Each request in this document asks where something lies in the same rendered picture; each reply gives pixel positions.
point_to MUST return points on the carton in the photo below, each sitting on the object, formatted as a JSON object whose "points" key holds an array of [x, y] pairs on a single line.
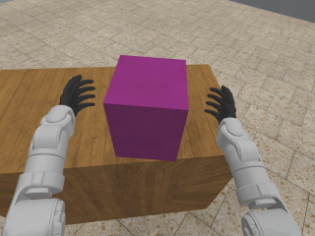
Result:
{"points": [[146, 107]]}

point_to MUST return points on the robot right hand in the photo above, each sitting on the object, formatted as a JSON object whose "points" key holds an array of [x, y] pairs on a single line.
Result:
{"points": [[226, 107]]}

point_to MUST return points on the robot right upper arm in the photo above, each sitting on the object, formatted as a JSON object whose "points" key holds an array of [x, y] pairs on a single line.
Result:
{"points": [[268, 222]]}

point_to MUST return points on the robot left hand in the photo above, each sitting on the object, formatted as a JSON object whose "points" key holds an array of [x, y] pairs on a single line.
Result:
{"points": [[71, 94]]}

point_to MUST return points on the robot left upper arm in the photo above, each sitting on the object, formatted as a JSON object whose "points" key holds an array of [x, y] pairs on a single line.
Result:
{"points": [[37, 217]]}

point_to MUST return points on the robot right forearm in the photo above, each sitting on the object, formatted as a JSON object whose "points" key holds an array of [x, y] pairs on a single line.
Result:
{"points": [[254, 187]]}

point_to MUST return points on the robot left forearm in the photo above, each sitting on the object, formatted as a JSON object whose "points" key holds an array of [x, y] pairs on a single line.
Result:
{"points": [[43, 174]]}

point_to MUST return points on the pedestal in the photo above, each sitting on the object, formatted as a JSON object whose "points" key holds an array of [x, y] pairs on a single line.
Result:
{"points": [[99, 185]]}

